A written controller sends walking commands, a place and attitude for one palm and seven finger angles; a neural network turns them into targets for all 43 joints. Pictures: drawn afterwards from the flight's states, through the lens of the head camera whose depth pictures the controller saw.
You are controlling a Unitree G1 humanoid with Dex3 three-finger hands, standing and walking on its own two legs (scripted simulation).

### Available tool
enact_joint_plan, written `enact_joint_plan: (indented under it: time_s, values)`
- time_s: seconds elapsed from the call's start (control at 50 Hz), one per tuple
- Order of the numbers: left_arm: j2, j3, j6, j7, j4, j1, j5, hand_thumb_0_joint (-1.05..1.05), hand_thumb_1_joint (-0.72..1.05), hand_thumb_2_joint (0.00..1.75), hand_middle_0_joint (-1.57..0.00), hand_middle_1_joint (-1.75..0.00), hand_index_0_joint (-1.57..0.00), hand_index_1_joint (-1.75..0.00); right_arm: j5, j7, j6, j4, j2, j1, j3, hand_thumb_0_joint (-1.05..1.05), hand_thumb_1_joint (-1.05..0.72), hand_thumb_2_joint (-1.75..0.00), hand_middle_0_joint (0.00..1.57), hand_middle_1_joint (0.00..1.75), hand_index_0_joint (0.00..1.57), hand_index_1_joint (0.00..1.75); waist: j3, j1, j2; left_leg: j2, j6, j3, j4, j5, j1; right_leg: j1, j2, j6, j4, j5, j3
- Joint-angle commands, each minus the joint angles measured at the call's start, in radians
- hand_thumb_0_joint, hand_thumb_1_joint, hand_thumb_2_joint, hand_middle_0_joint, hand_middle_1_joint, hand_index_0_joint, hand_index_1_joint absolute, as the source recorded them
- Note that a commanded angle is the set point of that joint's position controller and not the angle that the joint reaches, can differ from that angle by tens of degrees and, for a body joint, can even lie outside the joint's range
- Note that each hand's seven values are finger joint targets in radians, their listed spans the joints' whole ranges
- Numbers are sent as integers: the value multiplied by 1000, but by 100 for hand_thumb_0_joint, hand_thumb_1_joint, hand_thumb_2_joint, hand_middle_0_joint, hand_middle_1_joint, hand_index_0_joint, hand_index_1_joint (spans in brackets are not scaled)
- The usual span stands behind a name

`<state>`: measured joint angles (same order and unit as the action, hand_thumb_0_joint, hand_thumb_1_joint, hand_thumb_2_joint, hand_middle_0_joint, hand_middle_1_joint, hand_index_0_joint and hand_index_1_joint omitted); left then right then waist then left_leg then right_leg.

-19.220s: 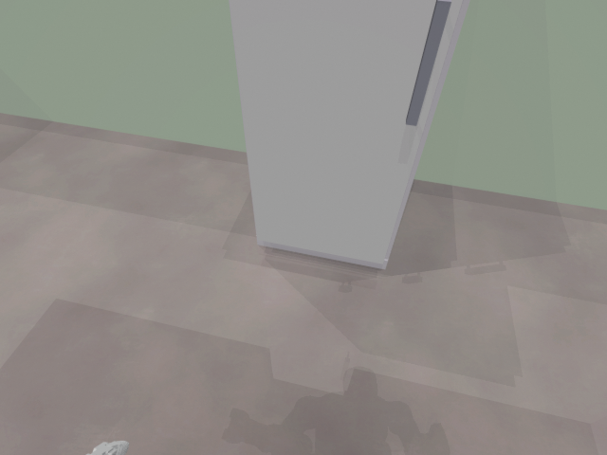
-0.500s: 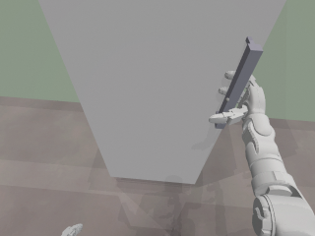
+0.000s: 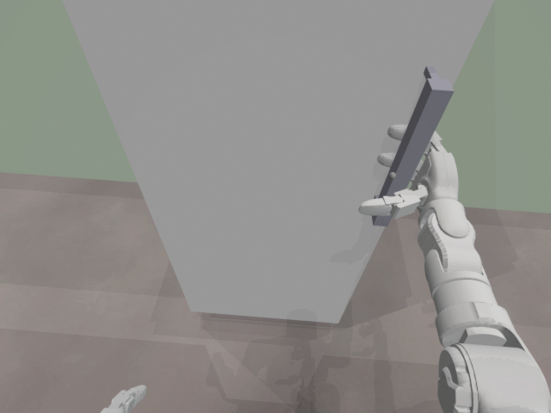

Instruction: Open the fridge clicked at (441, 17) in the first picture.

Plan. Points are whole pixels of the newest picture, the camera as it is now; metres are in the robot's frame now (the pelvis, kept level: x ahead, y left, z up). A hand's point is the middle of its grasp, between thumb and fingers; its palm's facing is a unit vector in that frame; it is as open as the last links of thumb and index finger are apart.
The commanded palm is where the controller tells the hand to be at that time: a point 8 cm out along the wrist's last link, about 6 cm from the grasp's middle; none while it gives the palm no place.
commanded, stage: grip the handle and tug to test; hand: right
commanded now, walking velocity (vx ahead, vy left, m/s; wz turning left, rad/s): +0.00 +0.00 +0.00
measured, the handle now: (401, 157) +0.49 -0.14 +0.13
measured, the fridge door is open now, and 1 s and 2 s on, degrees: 0 0 21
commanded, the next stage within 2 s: pull the door a little, standing still in 1.32 s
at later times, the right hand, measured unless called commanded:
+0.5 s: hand (395, 176) +0.43 -0.12 +0.13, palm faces -0.01 +1.00 +0.01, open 6.9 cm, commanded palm +0.40 -0.17 +0.14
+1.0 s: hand (395, 176) +0.43 -0.12 +0.13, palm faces -0.01 +1.00 +0.01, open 6.1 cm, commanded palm +0.39 -0.17 +0.14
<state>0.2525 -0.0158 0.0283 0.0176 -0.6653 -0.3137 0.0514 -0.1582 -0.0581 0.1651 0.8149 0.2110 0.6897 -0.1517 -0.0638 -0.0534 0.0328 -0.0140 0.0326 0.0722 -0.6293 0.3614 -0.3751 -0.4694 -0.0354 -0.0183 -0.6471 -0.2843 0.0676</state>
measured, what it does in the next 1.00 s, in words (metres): stands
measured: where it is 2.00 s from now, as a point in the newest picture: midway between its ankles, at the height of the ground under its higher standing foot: outside the picture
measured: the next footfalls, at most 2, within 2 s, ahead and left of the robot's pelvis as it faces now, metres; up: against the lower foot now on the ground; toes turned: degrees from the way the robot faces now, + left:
none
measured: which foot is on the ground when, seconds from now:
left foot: down 0.00-1.00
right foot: down 0.00-1.00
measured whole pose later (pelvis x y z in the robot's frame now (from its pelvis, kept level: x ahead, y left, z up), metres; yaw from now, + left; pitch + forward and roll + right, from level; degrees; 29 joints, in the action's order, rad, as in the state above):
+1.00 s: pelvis +0.01 +0.00 +0.00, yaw +1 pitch +6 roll +0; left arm 0.25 -0.01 0.01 0.02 -0.65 -0.30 0.05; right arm -0.17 -0.05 0.12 0.68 0.20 0.59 -0.15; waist -0.07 -0.05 0.03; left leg -0.02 0.03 0.06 -0.60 0.36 -0.33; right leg -0.42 -0.04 -0.02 -0.62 -0.29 0.08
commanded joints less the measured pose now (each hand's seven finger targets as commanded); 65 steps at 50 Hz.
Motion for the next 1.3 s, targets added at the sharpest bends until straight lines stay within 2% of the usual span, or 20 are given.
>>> enact_joint_plan:
  time_s: [0.0,0.06,0.14,0.2,0.24,0.32,0.42,0.44,0.46,0.48,0.54,0.66,0.7,0.76,0.88,1.04,1.06,1.1,1.14,1.28]
  values:
    - [134,51,45,7,111,-13,-3,0,90,90,-20,-30,-20,-30,-2,-7,83,-228,144,467,-24,0,22,-42,33,124,33,124,-324,-11,-39,-21,-16,-44,83,-372,-6,286,32,-24,37,237,-65]
    - [137,51,42,7,112,-19,-5,0,90,90,-20,-30,-20,-30,-6,-11,84,-220,152,444,-30,0,8,-48,35,126,35,126,-320,-14,-77,-20,-19,-45,86,-389,20,262,34,-27,37,240,-60]
    - [133,53,42,6,112,-14,-3,0,90,90,-20,-30,-20,-30,-3,-15,84,-241,144,465,-21,0,-11,-56,36,129,36,129,-325,-13,-28,-22,-18,-45,83,-395,3,286,33,-24,38,248,-59]
    - [132,53,42,4,119,-8,-3,0,90,90,-20,-30,-20,-30,-8,-14,83,-262,139,417,-24,0,-25,-62,38,131,38,131,-328,-3,-43,-23,-17,-43,82,-414,20,284,32,-25,38,264,-58]
    - [133,53,41,5,115,-11,-2,0,90,90,-20,-30,-20,-30,-6,-15,79,-278,126,451,-2,0,-34,-66,39,132,39,132,-321,-18,-40,-24,-19,-42,83,-406,6,289,31,-25,39,259,-60]
    - [134,54,41,4,120,-9,-4,0,90,90,-20,-30,-20,-30,-9,-12,76,-297,151,406,-33,0,-53,-74,41,135,41,135,-339,0,-39,-23,-17,-43,82,-426,32,291,32,-25,42,275,-56]
    - [129,55,41,0,128,4,-1,0,90,90,-20,-30,-20,-30,-10,-18,65,-339,105,365,7,0,-76,-84,44,138,44,138,-320,-2,-27,-25,-16,-38,81,-446,25,309,29,-24,41,305,-55]
    - [130,56,41,1,126,5,0,0,90,90,-20,-30,-20,-30,-12,-19,58,-333,92,374,17,0,-81,-86,44,139,44,139,-300,-10,-33,-26,-18,-38,89,-429,8,308,29,-25,40,288,-54]
    - [135,58,39,4,122,-5,-3,0,90,90,-20,-30,-20,-30,-12,-16,55,-317,121,368,-5,0,-85,-88,44,139,44,139,-293,-12,-85,-24,-21,-41,96,-429,30,284,31,-30,39,277,-52]
    - [136,56,38,6,124,2,-1,0,90,90,-20,-30,-20,-30,-12,-17,52,-312,138,365,-18,0,-90,-90,45,140,45,140,-287,-7,-87,-22,-23,-48,98,-435,34,271,32,-31,46,265,-50]
    - [129,54,35,7,125,9,-1,0,90,90,-20,-30,-20,-30,-9,-21,46,-335,110,382,8,0,-90,-90,45,140,45,140,-306,-8,-27,-21,-18,-43,91,-443,25,306,32,-26,45,289,-52]
    - [134,55,30,9,128,8,-5,0,90,90,-20,-30,-20,-30,-7,-16,44,-337,135,342,-13,0,-90,-90,45,140,45,140,-315,2,-65,-19,-18,-44,91,-465,58,297,33,-30,43,312,-51]
    - [128,53,32,7,132,21,-2,0,90,90,-20,-30,-20,-30,-12,-19,43,-359,108,349,4,0,-90,-90,45,140,45,140,-321,4,-32,-19,-18,-43,90,-471,46,313,34,-27,44,315,-51]
    - [134,55,29,8,132,13,-6,0,90,90,-20,-30,-20,-30,-12,-13,38,-350,126,334,-13,0,-90,-90,45,140,45,140,-317,3,-70,-20,-19,-41,92,-475,57,307,32,-30,42,326,-52]
    - [129,54,26,10,134,24,-2,0,90,90,-20,-30,-20,-30,-13,-18,35,-366,122,355,-8,0,-90,-90,45,140,45,140,-321,0,-43,-18,-20,-46,95,-482,53,313,33,-29,46,321,-49]
    - [122,55,29,1,165,46,-2,0,90,90,-20,-30,-20,-30,-24,-32,26,-476,110,172,-18,0,-90,-90,45,140,45,140,-360,46,-27,-18,-15,-44,81,-576,125,333,32,-26,52,412,-36]
    - [125,55,28,0,172,41,-5,0,90,90,-20,-30,-20,-30,-28,-31,22,-479,108,139,-18,0,-90,-90,45,140,45,140,-354,47,-67,-16,-16,-38,82,-587,149,315,33,-29,53,418,-37]
    - [125,57,28,-1,175,50,-3,0,90,90,-20,-30,-20,-30,-29,-31,13,-520,128,124,-36,0,-90,-90,45,140,45,140,-340,50,-73,-17,-20,-43,87,-598,151,311,32,-28,61,408,-31]
    - [120,54,26,-2,186,62,-1,0,90,90,-20,-30,-20,-30,-29,-35,-4,-551,100,79,-13,0,-90,-90,45,140,45,140,-317,54,-50,-17,-18,-41,89,-609,152,318,31,-28,67,422,-26]
    - [111,54,23,-2,209,94,-2,0,90,90,-20,-30,-20,-30,-30,-27,-44,-726,99,-53,-10,0,-90,-90,45,140,45,140,-327,71,-51,-8,-22,-46,94,-675,200,349,27,-28,79,484,-20]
